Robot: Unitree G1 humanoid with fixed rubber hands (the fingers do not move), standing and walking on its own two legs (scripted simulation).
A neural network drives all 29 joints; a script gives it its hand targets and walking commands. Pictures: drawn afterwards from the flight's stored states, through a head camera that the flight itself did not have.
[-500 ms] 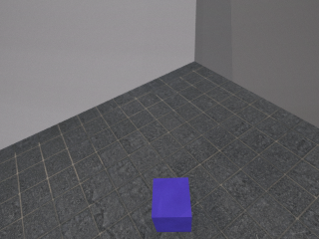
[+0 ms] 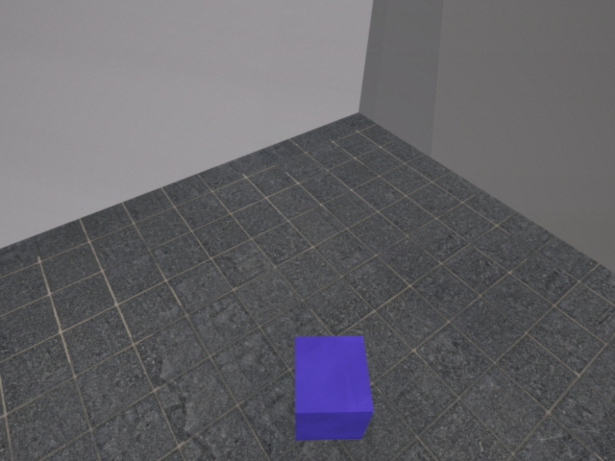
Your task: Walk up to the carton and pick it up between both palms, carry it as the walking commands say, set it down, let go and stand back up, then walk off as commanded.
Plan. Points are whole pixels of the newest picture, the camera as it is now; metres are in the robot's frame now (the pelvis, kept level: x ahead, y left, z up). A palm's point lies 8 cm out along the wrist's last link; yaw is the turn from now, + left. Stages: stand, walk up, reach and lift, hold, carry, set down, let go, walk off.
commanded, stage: walk up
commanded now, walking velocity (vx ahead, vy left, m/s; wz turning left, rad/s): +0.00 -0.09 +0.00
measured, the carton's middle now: (328, 388) +0.46 -0.06 -0.65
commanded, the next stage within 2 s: stand in 0.72 s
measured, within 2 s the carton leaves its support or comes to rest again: neither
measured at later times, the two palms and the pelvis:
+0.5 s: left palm out of the picture +0.07 +0.11 -0.14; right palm out of the picture -0.02 -0.32 -0.16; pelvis +0.04 -0.11 +0.00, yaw +0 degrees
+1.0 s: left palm out of the picture +0.00 +0.09 -0.15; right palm out of the picture +0.02 -0.31 -0.15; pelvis +0.04 -0.11 +0.00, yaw -1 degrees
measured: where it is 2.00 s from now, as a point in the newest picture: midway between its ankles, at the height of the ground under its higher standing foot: outside the picture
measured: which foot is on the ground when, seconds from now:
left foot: down 0.00-1.00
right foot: up 0.00-0.30, down 0.32-1.00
